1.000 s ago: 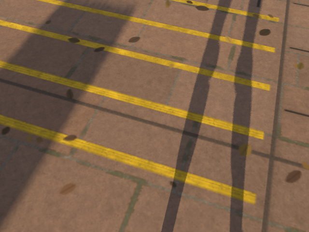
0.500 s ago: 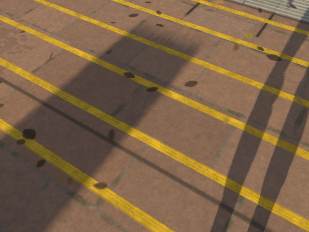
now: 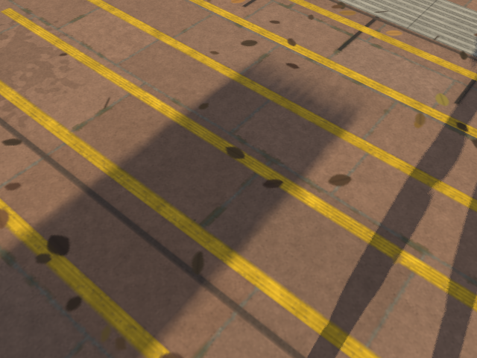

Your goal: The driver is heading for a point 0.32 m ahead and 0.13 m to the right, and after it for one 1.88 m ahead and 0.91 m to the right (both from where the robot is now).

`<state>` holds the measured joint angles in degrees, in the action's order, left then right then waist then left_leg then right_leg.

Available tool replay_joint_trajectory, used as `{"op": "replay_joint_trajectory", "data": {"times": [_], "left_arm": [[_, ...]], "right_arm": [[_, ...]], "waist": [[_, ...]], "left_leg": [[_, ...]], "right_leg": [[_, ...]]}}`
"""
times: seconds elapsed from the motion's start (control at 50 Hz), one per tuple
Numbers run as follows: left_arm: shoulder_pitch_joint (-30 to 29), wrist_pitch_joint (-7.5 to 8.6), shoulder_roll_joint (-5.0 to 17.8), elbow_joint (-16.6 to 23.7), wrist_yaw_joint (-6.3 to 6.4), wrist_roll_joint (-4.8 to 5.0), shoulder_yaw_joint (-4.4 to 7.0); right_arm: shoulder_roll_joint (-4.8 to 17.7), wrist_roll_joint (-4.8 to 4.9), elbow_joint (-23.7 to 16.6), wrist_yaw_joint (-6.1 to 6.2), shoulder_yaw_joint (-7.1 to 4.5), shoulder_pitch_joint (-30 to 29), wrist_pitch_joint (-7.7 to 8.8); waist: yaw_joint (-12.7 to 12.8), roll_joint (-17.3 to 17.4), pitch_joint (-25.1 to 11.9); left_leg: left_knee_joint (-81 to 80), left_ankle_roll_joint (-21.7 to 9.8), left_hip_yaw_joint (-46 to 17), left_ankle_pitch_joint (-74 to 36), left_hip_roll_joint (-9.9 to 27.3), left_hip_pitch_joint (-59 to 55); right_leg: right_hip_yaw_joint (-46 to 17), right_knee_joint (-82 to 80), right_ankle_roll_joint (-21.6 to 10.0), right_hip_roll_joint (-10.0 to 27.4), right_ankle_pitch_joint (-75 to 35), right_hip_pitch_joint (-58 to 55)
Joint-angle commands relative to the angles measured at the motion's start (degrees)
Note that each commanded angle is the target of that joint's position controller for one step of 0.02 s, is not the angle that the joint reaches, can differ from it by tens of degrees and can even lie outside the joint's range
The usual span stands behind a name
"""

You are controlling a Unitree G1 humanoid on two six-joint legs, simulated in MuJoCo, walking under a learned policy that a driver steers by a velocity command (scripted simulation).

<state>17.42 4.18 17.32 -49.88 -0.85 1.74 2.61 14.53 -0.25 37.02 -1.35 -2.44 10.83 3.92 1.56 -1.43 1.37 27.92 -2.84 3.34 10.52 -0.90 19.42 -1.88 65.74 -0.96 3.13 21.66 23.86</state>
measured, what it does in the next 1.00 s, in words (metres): walks ahead, turning right: right foot, then left foot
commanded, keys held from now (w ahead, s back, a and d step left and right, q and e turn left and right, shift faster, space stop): w+e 1.00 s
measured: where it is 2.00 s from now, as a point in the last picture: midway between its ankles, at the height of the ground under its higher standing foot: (393, 229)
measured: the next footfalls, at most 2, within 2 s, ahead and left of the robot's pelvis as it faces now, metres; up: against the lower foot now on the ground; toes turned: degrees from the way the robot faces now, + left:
right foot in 0.40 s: +0.36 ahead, -0.17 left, +0.00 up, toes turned -15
left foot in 0.90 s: +0.69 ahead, -0.09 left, +0.00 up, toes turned -34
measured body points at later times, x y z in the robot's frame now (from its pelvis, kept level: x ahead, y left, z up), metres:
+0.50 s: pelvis +0.26 -0.08 -0.02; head +0.30 -0.09 +0.43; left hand +0.49 +0.14 -0.11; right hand +0.27 -0.37 -0.14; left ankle +0.13 +0.10 -0.63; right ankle +0.32 -0.16 -0.74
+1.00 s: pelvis +0.55 -0.13 -0.01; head +0.57 -0.14 +0.44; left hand +0.76 +0.08 -0.12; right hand +0.57 -0.45 -0.08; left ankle +0.66 -0.07 -0.74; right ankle +0.37 -0.17 -0.65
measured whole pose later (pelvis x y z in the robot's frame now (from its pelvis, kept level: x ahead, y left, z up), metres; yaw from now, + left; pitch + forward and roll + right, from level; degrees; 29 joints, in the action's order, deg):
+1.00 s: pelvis +0.55 -0.13 -0.01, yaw -34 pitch +2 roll +1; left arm 19.6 1.2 17.1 -42.2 0.9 1.6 3.8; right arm 14.9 -0.5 39.6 -0.8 -3.1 7.1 6.4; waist 1.8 -1.9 0.8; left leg 29.1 -1.1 0.7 9.8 -1.9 21.2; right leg -7.5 65.6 -1.4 -3.4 25.2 20.0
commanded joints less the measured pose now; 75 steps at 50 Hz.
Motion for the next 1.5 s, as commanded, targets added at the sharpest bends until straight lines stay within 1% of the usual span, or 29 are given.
{"op": "replay_joint_trajectory", "data": {"times": [0.02, 0.2, 0.3, 0.36, 0.4, 0.42, 0.44, 0.46, 0.48, 0.5, 0.54, 0.62, 0.72, 0.82, 0.88, 0.9, 0.92, 0.94, 0.96, 0.98, 1.02, 1.2, 1.32, 1.36, 1.4, 1.42, 1.44, 1.46, 1.5], "left_arm": [[0.1, -0.38, 4.2, 3.7, 0.28, 0.02, 1.43], [-11.2, -1.38, 0.8, 7.5, -0.99, -0.76, 0.86], [-18.4, -1.43, 0.8, 12.0, -2.56, -0.68, 0.56], [-15.3, -1.73, 3.0, 13.1, -3.11, -0.62, 1.76], [-0.5, -1.98, 7.9, 9.8, -2.35, -0.37, 4.67], [7.6, -2.58, 13.5, 8.3, -1.00, -0.32, 6.49], [4.0, -2.03, 17.3, 10.1, -0.88, -0.01, 6.62], [5.5, -1.49, 12.6, 10.7, -1.13, -0.51, 5.29], [4.0, -0.91, 9.5, 10.5, -1.04, -0.80, 4.54], [0.4, -0.52, 8.0, 10.8, -1.10, -0.56, 4.02], [-4.7, -0.39, 5.0, 12.5, -0.64, -1.25, 2.98], [-3.6, -0.16, 7.3, 12.3, 0.58, -1.04, 3.61], [0.4, -1.13, 8.1, 10.9, 1.65, -0.37, 3.87], [3.1, -2.03, 7.9, 9.8, 2.12, -0.07, 3.93], [1.2, -2.29, 5.9, 10.8, 2.00, -0.45, 3.39], [1.4, -2.02, 2.5, 11.8, 1.71, -1.29, 2.10], [9.2, -1.62, -0.5, 13.4, 1.77, 0.31, 1.14], [9.2, -1.46, 5.3, 12.1, 1.91, 0.72, 1.94], [3.1, -1.71, 8.6, 12.5, 1.85, 0.39, 2.88], [-0.1, -1.96, 8.2, 13.2, 1.93, -0.22, 2.96], [-2.1, -2.09, 6.3, 14.3, 1.33, -0.51, 3.16], [-9.5, -2.11, 0.7, 16.8, -0.19, -0.77, 1.20], [-18.4, -1.16, 1.6, 19.8, -1.71, -0.61, 0.92], [-14.4, -1.10, 3.6, 19.2, -1.69, -1.09, 1.94], [2.4, -1.45, 8.9, 14.1, -0.72, -1.40, 4.73], [8.8, -1.67, 15.4, 13.3, 0.09, -2.17, 5.92], [9.3, -1.46, 13.4, 13.5, -0.04, -1.44, 5.06], [6.0, -1.06, 9.9, 13.2, -0.33, -1.41, 3.81], [-0.9, -0.57, 5.8, 13.1, -0.50, -1.51, 2.57]], "right_arm": [[5.6, -0.44, -1.1, 0.08, -2.14, 3.1, 1.84], [8.4, -0.45, 4.0, 1.84, -3.38, 5.0, 2.50], [10.2, 0.77, 7.2, 2.29, -4.24, 8.9, 0.78], [12.4, 1.25, 7.2, 2.92, -4.84, 7.5, -0.56], [12.9, 1.55, 6.7, 3.44, -4.67, 6.0, -1.37], [10.0, 0.07, 5.5, 3.55, -3.48, 7.3, -0.78], [3.2, -0.67, 2.4, 2.73, -1.28, 10.8, 1.10], [8.1, 1.28, 1.9, 1.64, -2.01, 5.5, 3.45], [9.1, 2.94, 0.5, 1.20, -2.15, 1.3, 4.41], [8.5, 2.03, 0.6, 1.55, -1.98, 0.4, 4.78], [9.4, -0.20, 1.1, 1.96, -2.82, 0.8, 3.86], [6.7, -0.87, 0.1, 2.08, -2.23, -0.7, 1.86], [4.5, -0.21, -2.3, 1.29, -1.11, -11.3, 2.24], [7.5, 0.69, -3.3, -0.07, -2.05, -14.0, 3.47], [10.2, 0.15, -0.8, 0.35, -3.68, -3.5, 4.26], [13.2, -0.80, 0.0, 0.87, -4.45, 4.9, 4.27], [17.3, -1.37, 2.0, 0.70, -5.54, 10.0, 3.53], [12.2, 0.24, 1.4, 0.48, -4.53, 9.0, 3.22], [8.7, 0.38, 0.8, 0.81, -3.56, 6.6, 2.85], [7.8, -0.14, 0.6, 0.94, -3.06, 4.0, 2.40], [5.9, -0.68, 1.5, 1.12, -2.30, 1.8, 2.23], [9.7, 0.41, 6.4, 0.83, -3.26, 3.6, 2.46], [12.7, 2.18, 10.5, 0.87, -3.75, 9.0, 0.78], [13.9, 2.60, 11.2, 1.14, -3.91, 8.3, 0.11], [11.7, 1.89, 11.2, 1.64, -2.71, 8.1, -0.07], [5.7, 0.02, 8.4, 1.26, -0.50, 11.6, 0.78], [6.3, 0.56, 9.4, 0.88, -0.28, 12.1, 2.11], [10.7, 2.53, 8.1, 0.43, -1.71, 7.5, 2.65], [9.6, 2.22, 7.6, 0.64, -1.56, 3.2, 2.54]], "waist": [[-1.4, 7.2, -3.7], [-3.5, 4.1, 2.1], [-5.7, 3.8, 4.3], [-2.6, 6.7, 0.2], [5.7, 5.9, -7.9], [7.9, -2.6, -13.3], [1.2, -14.5, -19.3], [5.6, -6.9, -22.2], [5.4, -4.5, -14.7], [2.4, 1.1, -8.8], [-1.3, 0.4, -5.3], [-2.2, 0.1, -2.8], [2.0, -2.9, -1.5], [2.2, -4.3, -1.3], [-3.7, -5.4, -6.1], [-7.1, -0.2, -14.0], [-4.1, 19.2, -20.9], [-4.8, 15.8, -17.7], [-6.5, 9.9, -10.2], [-5.7, 5.9, -6.0], [-3.6, 6.7, -1.7], [-4.1, 4.9, 0.5], [-5.6, 5.7, 2.9], [-2.0, 7.1, -0.1], [6.3, 5.1, -10.4], [5.4, -8.0, -18.7], [5.3, -10.9, -25.6], [5.2, -7.2, -17.2], [1.8, -2.6, -6.6]], "left_leg": [[-17.4, -9.6, -15.3, -7.4, 15.4, -13.1], [-21.4, -6.9, 1.9, -15.7, 14.2, -13.9], [-17.6, -5.6, 5.1, -20.8, 17.2, -23.6], [-7.4, -3.7, 7.5, -46.0, 17.3, -26.5], [13.1, -0.8, 9.8, -50.9, 14.1, -20.1], [31.7, 2.0, 9.8, -26.8, 10.8, -4.5], [51.9, 5.6, 1.1, 21.8, -2.9, 19.1], [54.8, 4.0, -10.3, 21.3, -0.3, 24.9], [52.5, 2.6, -9.6, 17.0, 2.2, 27.5], [46.3, 2.1, -9.1, 12.6, 5.0, 25.5], [39.2, 2.9, -8.9, 8.6, 7.4, 18.3], [28.7, 6.2, -6.7, 3.0, 6.6, 16.2], [8.0, 7.1, -5.7, -14.4, 2.2, 10.7], [0.0, 4.9, -8.5, -10.4, 0.8, 8.5], [-3.8, 0.7, -7.7, -7.9, 1.7, -7.2], [-2.5, -3.1, -16.1, -4.8, 10.9, -22.0], [-7.0, -12.5, -42.0, 6.8, 23.6, -40.3], [-9.9, -12.1, -48.5, 19.6, 25.1, -38.8], [-10.8, -9.4, -39.5, 18.8, 22.4, -32.0], [-11.5, -7.7, -31.8, 11.6, 20.0, -25.3], [-14.2, -6.5, -22.0, 1.3, 16.1, -16.6], [-19.6, -8.1, -4.6, -14.0, 14.2, -14.3], [-17.3, -6.7, -2.6, -18.2, 17.0, -20.6], [-10.5, -5.3, -0.9, -33.3, 16.8, -22.2], [10.7, -1.6, 3.5, -34.7, 12.2, -11.4], [34.0, 2.4, 4.4, -4.9, 4.6, 11.6], [44.7, 2.7, -5.8, 23.1, 0.2, 19.3], [48.1, 2.1, -8.0, 20.6, 3.7, 24.8], [42.3, 1.6, -6.3, 11.5, 8.2, 23.1]], "right_leg": [[-3.7, 0.9, 0.6, 4.6, -6.5, 12.5], [-1.8, -20.9, 1.4, 2.7, -26.9, 15.3], [2.1, -28.3, -1.5, 1.8, -21.2, 17.8], [7.2, -29.0, -4.7, -2.9, -12.2, 9.4], [8.2, -33.7, -8.4, -7.6, -13.9, -11.9], [-7.1, -34.7, -12.3, 1.6, -16.4, -29.6], [-42.1, -43.9, -24.4, 15.1, -6.2, -45.3], [-44.8, -48.9, -23.2, 15.8, -3.0, -46.5], [-35.8, -48.7, -20.6, 13.8, -5.7, -40.9], [-28.6, -48.8, -18.2, 11.0, -12.0, -31.6], [-21.7, -50.6, -16.5, 7.5, -21.7, -20.1], [-15.9, -53.0, -16.5, 5.0, -29.8, -11.7], [-12.9, -51.3, -11.9, 0.7, -22.1, -8.5], [-21.3, -45.2, -10.6, 4.1, -17.1, -16.2], [-21.3, -34.5, -7.6, 1.1, -23.7, -15.3], [-16.8, -19.5, -5.4, -2.2, -17.2, -8.7], [-9.1, -1.3, -1.5, -10.4, 9.9, 11.8], [-9.9, 6.8, -0.6, -5.5, 11.2, 19.7], [-9.0, 8.9, -0.1, -3.5, 5.8, 21.5], [-6.9, 8.2, 0.3, -1.6, 1.7, 20.0], [-6.3, 4.1, 0.5, 1.4, -2.6, 16.7], [-2.4, -18.7, 1.1, 2.3, -18.0, 14.6], [2.1, -31.5, -1.6, 0.2, -16.2, 10.6], [4.4, -34.8, -3.8, -2.5, -13.3, 2.4], [2.5, -36.0, -7.3, -2.2, -18.0, -24.5], [-23.3, -37.1, -15.4, 13.7, -13.4, -46.3], [-41.7, -45.9, -20.0, 20.0, -9.7, -48.4], [-33.7, -46.9, -17.2, 17.7, -8.4, -42.3], [-18.6, -49.4, -13.5, 12.8, -14.5, -26.5]]}}
Over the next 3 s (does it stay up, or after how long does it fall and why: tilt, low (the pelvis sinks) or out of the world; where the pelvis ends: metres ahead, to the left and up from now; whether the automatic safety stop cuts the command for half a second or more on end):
stays up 1.03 -0.55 0.00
